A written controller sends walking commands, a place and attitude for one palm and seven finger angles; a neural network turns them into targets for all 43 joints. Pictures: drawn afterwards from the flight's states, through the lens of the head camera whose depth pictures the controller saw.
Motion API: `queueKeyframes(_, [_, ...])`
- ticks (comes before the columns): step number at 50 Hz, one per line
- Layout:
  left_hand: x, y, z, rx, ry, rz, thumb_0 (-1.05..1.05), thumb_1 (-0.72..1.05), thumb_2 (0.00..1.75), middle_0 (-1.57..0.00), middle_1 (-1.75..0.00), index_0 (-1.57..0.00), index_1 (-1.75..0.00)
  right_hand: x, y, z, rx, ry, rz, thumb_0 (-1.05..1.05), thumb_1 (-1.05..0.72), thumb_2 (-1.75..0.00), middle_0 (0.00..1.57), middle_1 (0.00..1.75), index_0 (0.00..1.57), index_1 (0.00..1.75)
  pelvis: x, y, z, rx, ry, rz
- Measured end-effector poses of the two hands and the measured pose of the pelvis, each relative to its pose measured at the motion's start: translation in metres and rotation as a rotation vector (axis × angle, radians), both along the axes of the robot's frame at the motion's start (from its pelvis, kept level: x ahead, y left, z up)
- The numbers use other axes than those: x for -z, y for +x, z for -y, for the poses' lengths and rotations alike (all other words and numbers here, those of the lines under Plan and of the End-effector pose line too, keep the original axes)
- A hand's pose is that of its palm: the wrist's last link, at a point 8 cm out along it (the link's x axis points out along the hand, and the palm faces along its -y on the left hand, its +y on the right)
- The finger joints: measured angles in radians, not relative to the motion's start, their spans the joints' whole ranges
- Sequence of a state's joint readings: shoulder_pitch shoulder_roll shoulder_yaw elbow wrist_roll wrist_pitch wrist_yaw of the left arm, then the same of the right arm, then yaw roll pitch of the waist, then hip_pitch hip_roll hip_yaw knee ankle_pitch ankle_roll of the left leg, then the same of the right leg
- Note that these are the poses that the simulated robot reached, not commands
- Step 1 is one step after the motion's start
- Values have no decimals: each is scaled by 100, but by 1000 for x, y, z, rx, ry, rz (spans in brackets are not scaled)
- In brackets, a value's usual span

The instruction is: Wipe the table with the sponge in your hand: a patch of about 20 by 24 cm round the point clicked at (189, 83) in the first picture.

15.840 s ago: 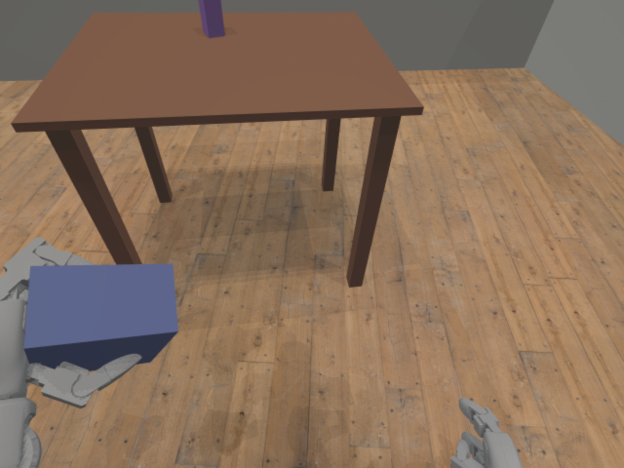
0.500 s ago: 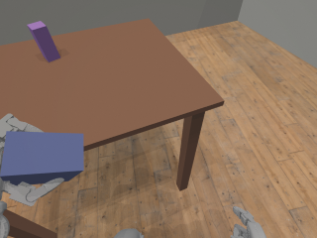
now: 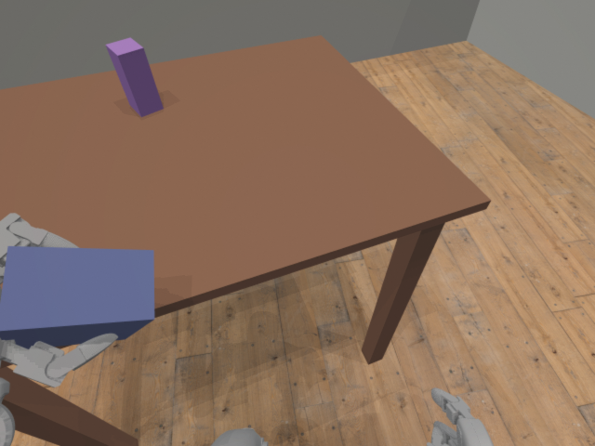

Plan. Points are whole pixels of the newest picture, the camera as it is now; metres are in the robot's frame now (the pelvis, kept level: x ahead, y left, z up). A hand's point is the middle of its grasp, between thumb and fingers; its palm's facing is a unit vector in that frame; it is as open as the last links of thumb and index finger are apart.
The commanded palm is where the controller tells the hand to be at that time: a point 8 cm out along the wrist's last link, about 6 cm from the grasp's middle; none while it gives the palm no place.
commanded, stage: shuffle to correct the standing spot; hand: left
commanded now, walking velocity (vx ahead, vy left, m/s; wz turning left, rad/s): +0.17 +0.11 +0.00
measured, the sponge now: (98, 301) +0.22 +0.22 +0.16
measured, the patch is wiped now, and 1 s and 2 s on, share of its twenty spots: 0.00 0.00 0.00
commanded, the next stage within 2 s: come to a stop and stand still in 0.52 s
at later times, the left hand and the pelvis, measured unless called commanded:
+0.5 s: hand (14, 269) +0.24 +0.31 +0.18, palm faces +0.45 -0.79 -0.42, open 10.7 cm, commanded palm +0.19 +0.33 +0.18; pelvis +0.03 +0.05 +0.00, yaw +0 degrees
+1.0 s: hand (58, 233) +0.29 +0.29 +0.17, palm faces +0.40 -0.81 -0.43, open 10.7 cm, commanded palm +0.24 +0.33 +0.18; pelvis +0.08 +0.05 +0.00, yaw -1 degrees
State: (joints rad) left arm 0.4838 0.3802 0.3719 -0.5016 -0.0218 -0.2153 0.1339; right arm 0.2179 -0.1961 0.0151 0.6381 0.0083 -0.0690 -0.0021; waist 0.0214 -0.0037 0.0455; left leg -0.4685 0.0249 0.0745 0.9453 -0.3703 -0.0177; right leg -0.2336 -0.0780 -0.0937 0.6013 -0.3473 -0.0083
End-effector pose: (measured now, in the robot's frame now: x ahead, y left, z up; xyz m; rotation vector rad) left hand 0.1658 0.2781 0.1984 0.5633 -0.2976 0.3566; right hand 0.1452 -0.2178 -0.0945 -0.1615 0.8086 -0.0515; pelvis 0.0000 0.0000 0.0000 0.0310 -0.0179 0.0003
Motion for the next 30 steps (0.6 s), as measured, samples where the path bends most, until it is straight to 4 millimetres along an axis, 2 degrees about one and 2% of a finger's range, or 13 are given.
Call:
queueKeyframes(3, [15,3,-24,-36,-30,-39,0,-56,102,-68,-136,-68,-135,-4,3,-6,2,-44,-8,1,-91,-90,20,30,20,30,0,5,-14,-4,3,7])
queueKeyframes(5, [25,6,-37,-38,-53,-31,0,-56,102,-68,-136,-68,-135,-4,9,-9,10,-85,17,1,-91,-90,20,30,20,30,8,8,-28,-4,-14,16])
queueKeyframes(8, [31,15,-48,-24,-68,-2,0,-56,102,-68,-136,-68,-135,-4,16,-19,40,-101,47,1,-91,-90,20,30,20,30,14,6,-40,5,3,39])
queueKeyframes(11, [24,23,-51,3,-57,20,-1,-56,102,-68,-136,-68,-135,-11,22,-34,41,-79,80,1,-91,-90,20,30,20,30,12,5,-44,0,-4,44])
queueKeyframes(15, [2,23,-45,43,-14,66,-1,-56,102,-68,-136,-68,-135,-16,27,-51,25,-26,118,1,-91,-90,20,30,20,30,7,8,-46,4,-14,31])
queueKeyframes(18, [-9,20,-41,46,40,80,-1,-56,102,-68,-136,-68,-135,-10,31,-58,12,3,124,1,-91,-90,20,30,20,30,9,14,-45,10,-17,20])
queueKeyframes(20, [-10,20,-44,27,41,64,0,-56,102,-68,-136,-68,-135,-5,32,-59,10,9,94,1,-91,-90,20,30,20,30,8,18,-46,6,-26,16])
queueKeyframes(26, [14,34,-67,-72,-85,-21,0,-56,102,-68,-136,-68,-135,-6,32,-56,-9,-38,-13,1,-91,-90,20,30,20,30,-4,36,-55,2,-6,1])
queueKeyframes(30, [31,50,-75,-62,-146,-31,0,-56,102,-68,-136,-68,-135,-10,44,-52,-9,-108,1,2,-91,-90,20,30,20,30,1,47,-66,-6,-19,13])
